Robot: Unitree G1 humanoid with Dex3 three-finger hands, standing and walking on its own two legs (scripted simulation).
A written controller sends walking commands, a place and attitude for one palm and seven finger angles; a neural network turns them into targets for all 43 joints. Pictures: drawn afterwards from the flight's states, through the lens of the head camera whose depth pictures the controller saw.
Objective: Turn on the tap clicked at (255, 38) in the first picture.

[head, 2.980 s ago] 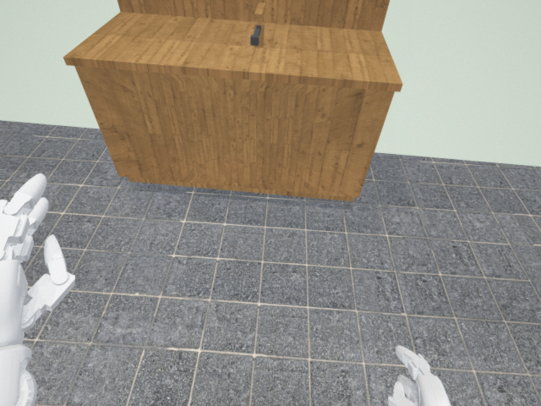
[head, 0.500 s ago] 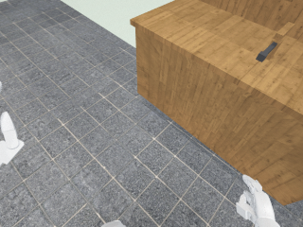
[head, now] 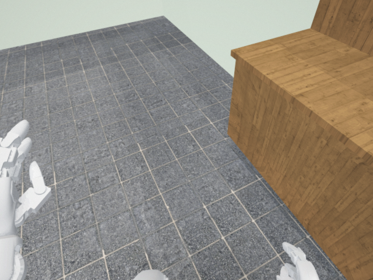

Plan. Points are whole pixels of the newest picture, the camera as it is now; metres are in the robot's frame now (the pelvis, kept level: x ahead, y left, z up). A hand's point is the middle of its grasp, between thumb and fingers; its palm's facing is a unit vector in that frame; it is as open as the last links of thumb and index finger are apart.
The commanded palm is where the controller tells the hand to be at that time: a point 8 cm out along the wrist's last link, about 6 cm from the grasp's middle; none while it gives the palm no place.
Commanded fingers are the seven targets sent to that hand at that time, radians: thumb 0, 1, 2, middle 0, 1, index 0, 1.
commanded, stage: walk to a spot facing it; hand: left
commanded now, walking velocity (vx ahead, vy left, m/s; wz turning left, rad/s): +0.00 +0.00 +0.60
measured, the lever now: out of the picture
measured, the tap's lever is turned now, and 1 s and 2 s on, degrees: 0 0 0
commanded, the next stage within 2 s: turn to face it in 1.80 s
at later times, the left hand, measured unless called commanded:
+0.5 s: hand out of the picture +0.04 +0.27 +0.18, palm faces +0.66 -0.63 -0.41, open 7.4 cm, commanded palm -0.01 +0.30 +0.17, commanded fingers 0.00 0.90 0.90 -0.20 -0.30 -0.20 -0.30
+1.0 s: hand out of the picture -0.02 +0.32 +0.17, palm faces +0.80 -0.49 -0.35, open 7.4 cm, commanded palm -0.09 +0.32 +0.17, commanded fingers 0.00 0.90 0.90 -0.20 -0.30 -0.20 -0.30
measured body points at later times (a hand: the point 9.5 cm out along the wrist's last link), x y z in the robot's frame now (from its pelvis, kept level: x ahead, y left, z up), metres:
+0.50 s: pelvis -0.08 -0.02 -0.01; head -0.09 -0.03 +0.44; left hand +0.00 +0.30 +0.20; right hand +0.12 -0.15 -0.11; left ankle -0.07 +0.15 -0.74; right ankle -0.04 -0.12 -0.74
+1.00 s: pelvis -0.08 +0.00 -0.01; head -0.08 +0.02 +0.44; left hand -0.06 +0.34 +0.19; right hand +0.19 -0.11 -0.08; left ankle -0.13 +0.12 -0.74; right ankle -0.02 -0.10 -0.67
